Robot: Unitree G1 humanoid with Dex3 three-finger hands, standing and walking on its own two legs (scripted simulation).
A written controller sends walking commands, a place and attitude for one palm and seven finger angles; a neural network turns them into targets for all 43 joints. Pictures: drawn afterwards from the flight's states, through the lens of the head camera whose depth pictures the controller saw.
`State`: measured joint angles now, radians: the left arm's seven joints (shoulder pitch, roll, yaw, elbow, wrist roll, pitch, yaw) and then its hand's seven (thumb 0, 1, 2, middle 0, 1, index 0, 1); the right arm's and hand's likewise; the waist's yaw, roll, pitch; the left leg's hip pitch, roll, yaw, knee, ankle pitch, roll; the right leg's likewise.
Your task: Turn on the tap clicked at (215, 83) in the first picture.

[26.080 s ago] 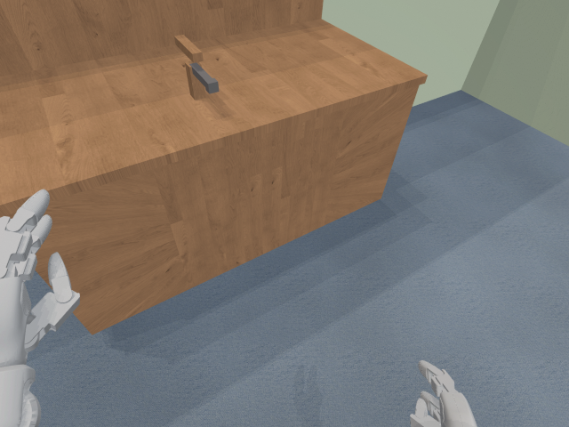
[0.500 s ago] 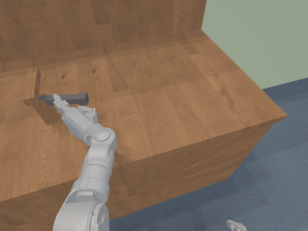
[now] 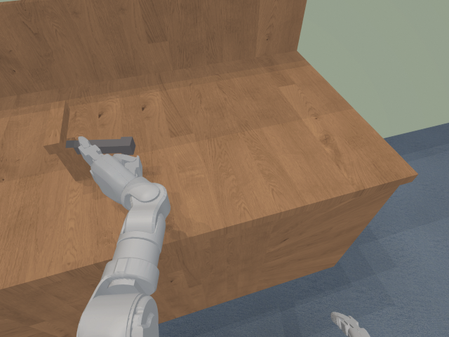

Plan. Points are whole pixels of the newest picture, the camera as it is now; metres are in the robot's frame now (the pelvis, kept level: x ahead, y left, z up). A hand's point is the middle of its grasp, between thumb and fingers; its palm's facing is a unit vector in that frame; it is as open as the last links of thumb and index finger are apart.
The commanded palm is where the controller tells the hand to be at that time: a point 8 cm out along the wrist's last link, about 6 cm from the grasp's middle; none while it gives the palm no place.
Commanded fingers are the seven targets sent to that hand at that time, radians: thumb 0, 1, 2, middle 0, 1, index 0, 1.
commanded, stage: lift the hand up off the lever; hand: left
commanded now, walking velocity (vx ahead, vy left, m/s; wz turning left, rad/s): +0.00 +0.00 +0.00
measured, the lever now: (127, 145) +0.48 +0.23 +0.06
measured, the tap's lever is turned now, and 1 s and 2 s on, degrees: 75 75 75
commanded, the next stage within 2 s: draw the hand back beside the body in 1.10 s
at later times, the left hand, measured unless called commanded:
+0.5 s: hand (126, 154) +0.41 +0.20 +0.12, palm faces +0.80 -0.60 -0.06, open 7.8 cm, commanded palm +0.35 +0.21 +0.12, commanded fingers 0.00 0.90 0.90 -0.15 -0.15 -0.15 -0.15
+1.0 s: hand (125, 153) +0.40 +0.19 +0.13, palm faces +0.79 -0.61 -0.07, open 7.8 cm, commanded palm +0.34 +0.21 +0.13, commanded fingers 0.00 0.90 0.90 -0.15 -0.15 -0.15 -0.15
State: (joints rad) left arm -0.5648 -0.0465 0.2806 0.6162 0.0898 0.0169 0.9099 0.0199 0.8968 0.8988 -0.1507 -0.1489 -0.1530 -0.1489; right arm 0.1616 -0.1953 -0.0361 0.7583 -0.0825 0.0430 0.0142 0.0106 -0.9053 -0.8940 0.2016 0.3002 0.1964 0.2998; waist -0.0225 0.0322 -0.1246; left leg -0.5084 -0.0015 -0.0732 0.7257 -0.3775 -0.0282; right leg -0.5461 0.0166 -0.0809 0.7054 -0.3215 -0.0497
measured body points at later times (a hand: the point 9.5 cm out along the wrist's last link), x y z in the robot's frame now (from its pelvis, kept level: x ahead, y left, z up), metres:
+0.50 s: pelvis -0.01 +0.01 +0.01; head +0.02 +0.00 +0.46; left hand +0.36 +0.22 +0.12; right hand +0.15 -0.23 -0.11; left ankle -0.01 +0.14 -0.71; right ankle +0.02 -0.09 -0.71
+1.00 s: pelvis +0.01 +0.01 +0.01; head +0.02 -0.01 +0.46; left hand +0.35 +0.22 +0.14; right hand +0.19 -0.21 -0.10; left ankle -0.01 +0.14 -0.71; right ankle +0.02 -0.09 -0.71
